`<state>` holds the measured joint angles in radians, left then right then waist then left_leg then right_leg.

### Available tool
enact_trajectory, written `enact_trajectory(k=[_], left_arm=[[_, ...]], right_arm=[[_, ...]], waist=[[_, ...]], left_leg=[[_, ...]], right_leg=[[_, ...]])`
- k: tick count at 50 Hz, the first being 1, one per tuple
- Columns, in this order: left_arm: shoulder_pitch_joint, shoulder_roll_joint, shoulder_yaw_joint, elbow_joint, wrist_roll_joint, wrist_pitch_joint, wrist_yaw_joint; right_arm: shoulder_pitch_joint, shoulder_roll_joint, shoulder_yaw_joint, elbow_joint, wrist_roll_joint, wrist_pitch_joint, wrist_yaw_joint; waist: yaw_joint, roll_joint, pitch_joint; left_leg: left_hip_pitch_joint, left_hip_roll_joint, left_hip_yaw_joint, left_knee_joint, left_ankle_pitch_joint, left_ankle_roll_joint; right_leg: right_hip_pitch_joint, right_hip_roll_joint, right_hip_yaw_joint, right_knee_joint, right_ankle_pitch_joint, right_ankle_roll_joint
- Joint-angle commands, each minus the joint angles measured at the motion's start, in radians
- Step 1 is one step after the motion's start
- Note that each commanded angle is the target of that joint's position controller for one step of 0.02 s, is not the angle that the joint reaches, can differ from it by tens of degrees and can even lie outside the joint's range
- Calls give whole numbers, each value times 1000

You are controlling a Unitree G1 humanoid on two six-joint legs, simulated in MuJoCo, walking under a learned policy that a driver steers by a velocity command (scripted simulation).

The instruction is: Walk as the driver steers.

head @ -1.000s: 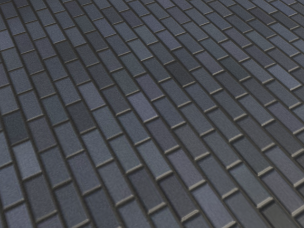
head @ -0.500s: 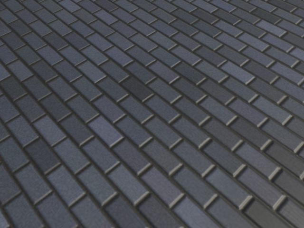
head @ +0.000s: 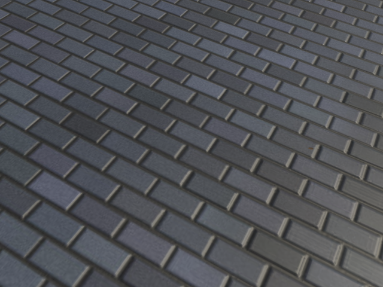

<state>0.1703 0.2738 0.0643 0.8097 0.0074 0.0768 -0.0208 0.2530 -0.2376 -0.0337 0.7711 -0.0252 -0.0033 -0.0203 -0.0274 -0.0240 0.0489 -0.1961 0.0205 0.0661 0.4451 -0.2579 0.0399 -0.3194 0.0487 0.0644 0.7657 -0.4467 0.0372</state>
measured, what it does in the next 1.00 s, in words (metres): walks ahead: right foot, then left foot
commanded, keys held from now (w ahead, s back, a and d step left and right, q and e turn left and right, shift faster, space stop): no key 0.02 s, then w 0.48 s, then w+q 0.50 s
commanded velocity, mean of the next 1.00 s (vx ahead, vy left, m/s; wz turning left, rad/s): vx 0.37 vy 0.00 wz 0.13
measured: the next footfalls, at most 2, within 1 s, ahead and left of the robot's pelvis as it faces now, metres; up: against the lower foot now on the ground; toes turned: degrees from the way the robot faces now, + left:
right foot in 0.08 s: +0.02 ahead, -0.11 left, +0.00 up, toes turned +2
left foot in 0.48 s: +0.20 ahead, +0.12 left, +0.00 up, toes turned +2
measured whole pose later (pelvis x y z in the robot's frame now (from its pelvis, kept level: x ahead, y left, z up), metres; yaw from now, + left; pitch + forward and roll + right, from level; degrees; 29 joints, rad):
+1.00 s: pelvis +0.36 +0.03 -0.02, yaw +12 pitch +2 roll +1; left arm -0.02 0.24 0.01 0.74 0.04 -0.08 -0.01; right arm 0.48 -0.26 -0.06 0.92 0.00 -0.06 0.00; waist -0.09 -0.01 0.05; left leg -0.01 -0.08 -0.15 0.54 -0.47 0.06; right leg -0.47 0.00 -0.02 0.53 -0.10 -0.03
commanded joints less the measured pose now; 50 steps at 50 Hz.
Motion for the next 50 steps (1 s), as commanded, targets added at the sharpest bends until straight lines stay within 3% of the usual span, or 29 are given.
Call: enact_trajectory(k=[1,2,3,4,5,6,7,8,11,15,19,21,22,23,24,25,26,27,28,29,30,33,38,43,46,47,48,49,50], left_arm=[[11,48,-4,-53,-9,-18,12],[49,32,-13,-36,-4,-27,16],[66,34,-20,-24,12,-40,21],[115,89,-15,-14,34,-58,28],[145,224,23,7,18,-55,31],[194,205,27,27,23,-59,27],[165,159,12,27,27,-67,24],[121,128,2,20,22,-72,24],[110,103,-4,30,9,-106,29],[154,114,3,57,6,-135,22],[179,143,13,73,12,-145,17],[164,159,17,73,9,-148,14],[148,164,18,73,6,-146,14],[149,150,14,77,10,-147,14],[145,107,-1,72,17,-151,12],[146,11,-28,21,-2,-156,8],[143,91,-7,24,22,-152,9],[135,109,0,29,27,-149,2],[114,103,-3,35,25,-153,-10],[104,85,-5,36,24,-154,-15],[110,75,-9,41,34,-148,-17],[74,58,-15,32,43,-132,-22],[-138,40,-27,-46,37,-124,-21],[-271,42,-37,-108,20,-130,-18],[-219,72,-28,-112,14,-141,-9],[-148,89,-20,-94,13,-146,-2],[-19,112,-8,-55,14,-155,10],[125,162,9,-29,33,-168,25],[241,243,26,-42,62,-170,41]], right_arm=[[25,-185,-47,-23,3,2,8],[18,-173,-43,-19,8,6,10],[27,-143,-33,-13,6,5,12],[41,-86,-18,-25,3,3,18],[20,-51,-5,-57,2,1,18],[-71,-143,-28,-65,-14,10,15],[-94,-159,-39,-72,-7,11,26],[-71,-159,-43,-57,1,7,38],[-31,-131,-44,-23,-15,-14,63],[-104,-98,-36,-43,-9,-20,70],[-153,-98,-33,-68,-3,-21,68],[-114,-104,-36,-62,-1,-27,62],[-52,-105,-39,-42,-3,-32,57],[43,-122,-48,-8,-7,-40,47],[188,-171,-66,33,-14,-54,31],[319,-309,-94,47,-25,-63,23],[308,-282,-85,65,-6,-57,32],[186,-224,-68,35,2,-52,41],[111,-171,-55,17,5,-56,49],[82,-150,-46,12,6,-61,50],[81,-134,-39,19,11,-68,47],[144,-135,-39,58,24,-85,40],[221,-134,-41,97,25,-80,29],[259,-153,-50,109,17,-75,22],[212,-174,-59,93,12,-71,14],[186,-188,-64,85,11,-70,15],[170,-192,-66,82,12,-71,20],[166,-169,-62,69,19,-74,26],[217,-65,-38,30,40,-75,26]], waist=[[7,219,-86],[32,190,-106],[42,146,-115],[44,-3,-154],[51,-220,-83],[124,-181,11],[101,-140,69],[73,-134,95],[43,-106,51],[62,-102,48],[72,-99,66],[44,-82,62],[6,-59,55],[-34,-22,27],[-98,77,-48],[-129,363,-140],[-86,284,-107],[-20,159,-16],[2,95,17],[20,86,21],[32,99,15],[35,101,-6],[-6,90,33],[-39,110,24],[2,119,7],[33,121,-19],[88,86,-83],[145,19,-187],[149,-141,-342]], left_leg=[[124,207,-175,-19,653,164],[85,196,-165,-12,516,134],[-16,183,-165,-14,316,84],[-160,119,-107,94,46,37],[-319,-34,28,178,-248,11],[-383,-6,-26,340,-320,10],[-436,5,-58,417,-277,15],[-449,17,-68,438,-217,12],[-417,25,-46,461,-74,-10],[-386,35,-25,344,-7,-40],[-279,31,-14,197,-6,-25],[-154,14,4,136,10,-5],[-50,-4,20,84,35,2],[87,-32,23,46,15,9],[263,39,-81,-19,-66,32],[423,318,-533,-218,-387,124],[334,375,-788,-320,-492,176],[248,348,-680,-299,-500,177],[175,295,-576,-295,-372,169],[140,244,-485,-303,-233,154],[124,206,-420,-307,-109,146],[133,164,-331,-302,157,169],[139,141,-298,-304,264,190],[152,138,-311,-224,413,171],[143,152,-346,-161,479,132],[125,143,-346,-97,557,116],[103,98,-318,54,617,96],[-1,28,-271,286,495,76],[-207,-65,-186,591,55,52]], right_leg=[[56,19,-90,-229,57,-30],[160,15,-100,-399,176,-48],[306,-21,-47,-514,286,-66],[464,-187,156,-542,178,-99],[403,-342,370,-562,43,-219],[333,-384,440,-610,-98,-298],[296,-363,425,-653,-208,-305],[278,-321,377,-680,-213,-278],[300,-243,238,-683,7,-247],[265,-240,176,-678,77,-258],[199,-264,164,-649,92,-257],[140,-271,157,-613,114,-245],[95,-259,138,-564,141,-230],[43,-223,106,-458,220,-211],[-29,-150,28,-218,292,-181],[-258,-2,-110,155,58,-119],[-344,16,-20,326,-76,-134],[-373,-63,3,384,12,-151],[-352,-98,-7,365,99,-150],[-324,-123,-19,323,147,-141],[-297,-135,-28,292,179,-125],[-299,-126,-62,247,246,-73],[-373,-114,-83,35,356,-4],[-293,-77,-82,-130,420,-8],[-147,-61,-64,-207,372,-43],[-38,-39,-72,-231,328,-57],[125,-20,-84,-286,319,-76],[339,-120,8,-312,247,-108],[575,-408,346,-363,-13,-156]])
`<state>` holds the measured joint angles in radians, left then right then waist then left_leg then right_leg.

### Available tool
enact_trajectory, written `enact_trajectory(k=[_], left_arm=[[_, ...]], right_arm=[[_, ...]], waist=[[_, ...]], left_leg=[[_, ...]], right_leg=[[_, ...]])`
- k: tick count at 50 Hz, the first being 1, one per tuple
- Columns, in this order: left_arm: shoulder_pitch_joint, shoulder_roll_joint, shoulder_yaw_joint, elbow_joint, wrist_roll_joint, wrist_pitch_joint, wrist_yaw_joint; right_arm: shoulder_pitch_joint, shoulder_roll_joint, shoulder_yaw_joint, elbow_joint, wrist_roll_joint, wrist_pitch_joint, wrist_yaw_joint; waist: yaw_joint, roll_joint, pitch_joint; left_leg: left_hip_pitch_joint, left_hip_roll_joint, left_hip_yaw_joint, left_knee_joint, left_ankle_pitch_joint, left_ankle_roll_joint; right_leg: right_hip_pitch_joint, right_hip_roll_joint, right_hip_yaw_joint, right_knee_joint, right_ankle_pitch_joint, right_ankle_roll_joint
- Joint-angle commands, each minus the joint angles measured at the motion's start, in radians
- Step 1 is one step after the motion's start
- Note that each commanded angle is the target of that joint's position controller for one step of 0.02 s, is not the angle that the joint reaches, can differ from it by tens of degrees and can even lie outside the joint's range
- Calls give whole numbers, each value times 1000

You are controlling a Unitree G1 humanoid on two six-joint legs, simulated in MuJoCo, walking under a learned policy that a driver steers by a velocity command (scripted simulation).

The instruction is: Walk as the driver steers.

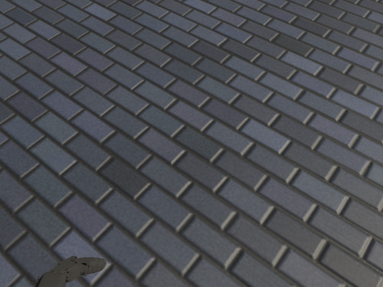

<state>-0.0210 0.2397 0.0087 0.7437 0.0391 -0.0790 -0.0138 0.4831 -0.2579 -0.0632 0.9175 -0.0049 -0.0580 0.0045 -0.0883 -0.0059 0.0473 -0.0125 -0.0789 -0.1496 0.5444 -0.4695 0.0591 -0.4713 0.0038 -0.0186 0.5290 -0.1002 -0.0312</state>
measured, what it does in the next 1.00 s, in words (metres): walks ahead, turning left: left foot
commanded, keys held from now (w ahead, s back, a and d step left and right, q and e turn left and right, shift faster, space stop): w+q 0.52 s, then w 0.14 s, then w+e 0.34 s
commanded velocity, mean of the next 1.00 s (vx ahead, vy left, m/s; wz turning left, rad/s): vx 0.50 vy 0.00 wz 0.32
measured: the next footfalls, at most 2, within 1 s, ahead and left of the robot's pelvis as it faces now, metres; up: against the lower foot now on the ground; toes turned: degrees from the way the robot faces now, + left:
left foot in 0.52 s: +0.39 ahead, +0.14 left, +0.00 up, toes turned +22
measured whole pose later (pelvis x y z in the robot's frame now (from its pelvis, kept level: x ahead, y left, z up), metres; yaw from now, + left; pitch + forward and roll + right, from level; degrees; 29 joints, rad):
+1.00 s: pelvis +0.52 +0.12 +0.01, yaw +16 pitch +1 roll +1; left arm 0.14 0.24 0.03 0.81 0.03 -0.02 -0.05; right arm 0.39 -0.23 -0.03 0.93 -0.02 -0.09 -0.01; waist -0.04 -0.04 0.04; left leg 0.16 -0.10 0.12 0.14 -0.32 0.09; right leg -0.61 -0.03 -0.06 0.66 -0.02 -0.07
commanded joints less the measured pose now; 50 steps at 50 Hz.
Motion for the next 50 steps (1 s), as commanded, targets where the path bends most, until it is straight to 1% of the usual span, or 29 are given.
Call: enact_trajectory(k=[1,2,3,4,5,7,10,13,16,20,21,23,24,25,26,27,28,29,30,31,32,33,34,35,38,42,46,48,50], left_arm=[[375,305,91,25,18,4,30],[282,199,72,2,7,12,25],[228,126,55,-6,-3,9,22],[213,102,48,1,-1,4,20],[229,93,45,16,-4,-4,23],[263,94,46,37,-12,-25,19],[302,109,54,57,-22,-41,15],[340,106,55,78,-20,-38,14],[361,114,56,92,-20,-34,14],[427,145,63,122,-20,-20,25],[438,152,65,130,-18,-13,28],[443,179,69,139,-16,1,36],[444,197,73,142,-15,11,39],[442,209,76,140,-16,21,39],[425,207,74,124,-17,26,38],[460,103,49,66,-32,20,23],[406,122,55,12,-27,11,14],[294,147,60,-4,-23,7,11],[300,120,48,0,-34,-4,8],[324,111,47,24,-29,-4,8],[350,108,46,35,-10,11,6],[387,102,45,54,1,30,2],[403,95,46,65,3,44,-5],[404,88,46,70,0,53,-12],[301,83,48,50,-10,62,-21],[183,77,47,23,-21,56,-24],[84,61,36,-7,-14,48,-33],[42,51,28,-27,-9,45,-39],[67,58,30,-31,-10,44,-38]], right_arm=[[51,-56,-11,-137,24,-11,1],[10,-113,-20,-105,0,6,-5],[-57,-107,-20,-107,-8,10,7],[-78,-84,-17,-111,-9,14,15],[-95,-82,-19,-117,-25,24,24],[-104,-71,-17,-122,-32,45,37],[-200,-64,-13,-160,-32,58,51],[-303,-58,-6,-196,-30,58,61],[-407,-37,10,-230,-28,51,72],[-520,-36,21,-277,-34,48,82],[-528,-40,20,-284,-36,48,81],[-493,-53,14,-280,-41,50,71],[-431,-68,5,-265,-42,47,65],[-320,-89,-8,-233,-44,40,56],[-146,-130,-30,-176,-54,32,41],[-80,-238,-61,-170,-63,33,25],[-85,-290,-71,-195,-29,41,20],[-91,-251,-63,-172,-15,48,8],[-136,-194,-47,-157,-10,42,1],[-178,-144,-32,-152,-11,32,-1],[-212,-118,-21,-149,-6,22,-2],[-230,-99,-13,-150,-6,11,0],[-216,-92,-9,-140,-5,-2,4],[-200,-102,-10,-126,-2,-12,7],[-148,-119,-13,-94,-5,-24,9],[-104,-107,-4,-67,-11,-33,4],[-76,-94,8,-40,-15,-40,-12],[-52,-95,12,-18,-17,-38,-22],[-61,-119,12,-7,-21,-36,-32]], waist=[[140,-335,-372],[114,-138,-206],[110,-45,-104],[93,-45,-63],[83,-76,-42],[73,-90,-45],[75,-71,-27],[90,-60,0],[112,-64,21],[144,-65,46],[144,-66,44],[118,-90,8],[88,-100,-34],[41,-95,-101],[-41,-44,-196],[-27,145,-313],[-16,183,-380],[-33,50,-256],[11,31,-142],[59,-6,-84],[97,5,-61],[119,21,-71],[125,26,-80],[130,30,-76],[100,46,-15],[60,57,27],[34,57,60],[25,53,70],[50,73,41]], left_leg=[[-587,-30,66,665,-75,32],[-641,57,46,733,16,40],[-624,91,56,698,101,35],[-587,119,61,655,142,27],[-566,139,66,626,155,19],[-551,146,81,624,182,6],[-648,162,91,598,262,-8],[-714,165,114,498,356,-23],[-670,156,169,311,457,-20],[-629,136,247,144,414,20],[-613,121,263,117,376,35],[-521,60,304,83,271,74],[-444,21,316,69,217,99],[-312,-16,310,28,199,127],[-66,-7,250,-41,226,165],[274,284,-165,-69,84,262],[362,466,-624,-230,211,356],[292,426,-443,-244,340,321],[148,395,-300,-249,470,288],[33,334,-199,-264,571,236],[-49,288,-129,-282,631,208],[-93,261,-81,-303,655,194],[-104,252,-52,-318,700,190],[-108,244,-23,-337,715,185],[-93,234,41,-396,678,147],[-26,232,125,-423,674,97],[51,257,197,-433,745,79],[108,273,227,-405,843,71],[155,286,261,-309,1118,52]], right_leg=[[739,-466,824,-297,-459,-167],[598,-425,698,-300,-542,-154],[472,-367,524,-305,-430,-137],[393,-320,390,-325,-276,-115],[349,-288,296,-337,-168,-105],[330,-268,194,-350,-7,-104],[366,-272,91,-380,100,-120],[396,-254,-8,-389,175,-121],[404,-230,-100,-381,230,-104],[501,-262,-158,-347,327,-92],[533,-269,-174,-317,398,-87],[580,-275,-212,-192,702,-74],[593,-278,-224,-77,835,-72],[567,-276,-233,93,848,-68],[427,-256,-248,342,677,-40],[38,-166,-244,682,43,8],[-202,4,-78,907,-453,41],[-289,-60,26,901,-334,31],[-263,-99,21,819,-252,22],[-194,-129,24,720,-226,18],[-126,-141,27,664,-219,24],[-67,-144,26,633,-209,29],[-47,-137,14,618,-199,31],[-54,-134,7,596,-175,32],[-154,-141,7,514,-53,31],[-228,-95,43,367,74,15],[-223,-58,-11,199,136,-10],[-205,-41,-55,124,109,-32],[-123,7,-102,77,27,-69]])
